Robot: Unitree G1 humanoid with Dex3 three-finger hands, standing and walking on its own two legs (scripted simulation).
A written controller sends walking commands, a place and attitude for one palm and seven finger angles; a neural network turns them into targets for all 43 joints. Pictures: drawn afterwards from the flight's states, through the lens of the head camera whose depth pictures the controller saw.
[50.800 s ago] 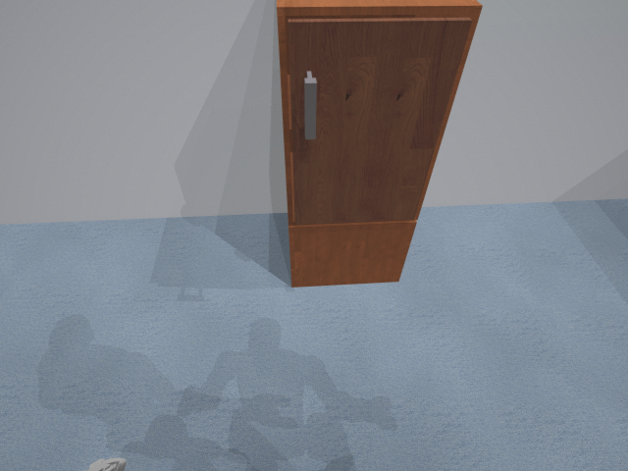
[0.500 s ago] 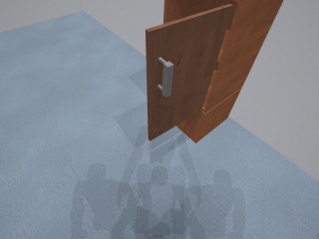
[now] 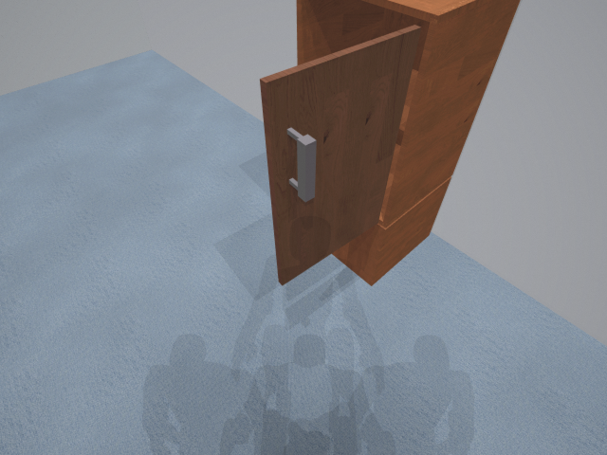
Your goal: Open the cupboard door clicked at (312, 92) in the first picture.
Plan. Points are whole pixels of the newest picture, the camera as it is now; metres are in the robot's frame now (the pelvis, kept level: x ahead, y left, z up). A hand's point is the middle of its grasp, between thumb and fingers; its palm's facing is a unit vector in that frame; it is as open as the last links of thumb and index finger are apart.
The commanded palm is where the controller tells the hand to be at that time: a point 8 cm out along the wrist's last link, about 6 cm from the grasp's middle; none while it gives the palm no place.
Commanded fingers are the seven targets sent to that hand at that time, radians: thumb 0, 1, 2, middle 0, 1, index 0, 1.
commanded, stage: let the arm hang, fingers relaxed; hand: left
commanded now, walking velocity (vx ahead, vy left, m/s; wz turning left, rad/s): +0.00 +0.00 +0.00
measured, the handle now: (299, 164) +0.62 +0.05 +0.03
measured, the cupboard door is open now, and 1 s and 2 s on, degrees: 86 86 86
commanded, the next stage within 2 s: look to check the result in 0.10 s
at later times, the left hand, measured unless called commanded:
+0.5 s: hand out of the picture +0.06 +0.20 -0.16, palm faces +0.01 -0.96 -0.28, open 7.4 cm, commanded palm none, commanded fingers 0.00 0.90 0.90 -0.20 -0.30 -0.20 -0.30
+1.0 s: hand out of the picture +0.09 +0.20 -0.16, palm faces +0.00 -0.96 -0.28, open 7.4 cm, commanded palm none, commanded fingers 0.00 0.90 0.90 -0.20 -0.30 -0.20 -0.30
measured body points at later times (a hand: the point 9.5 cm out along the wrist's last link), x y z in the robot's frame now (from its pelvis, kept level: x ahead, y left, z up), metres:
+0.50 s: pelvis +0.02 -0.01 +0.00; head +0.04 -0.02 +0.45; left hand +0.06 +0.26 -0.14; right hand +0.07 -0.27 -0.15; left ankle +0.05 +0.10 -0.74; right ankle +0.00 -0.11 -0.74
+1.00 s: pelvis +0.04 -0.02 +0.01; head +0.06 -0.02 +0.45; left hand +0.09 +0.25 -0.14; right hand +0.10 -0.28 -0.14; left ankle +0.05 +0.10 -0.74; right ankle +0.00 -0.11 -0.74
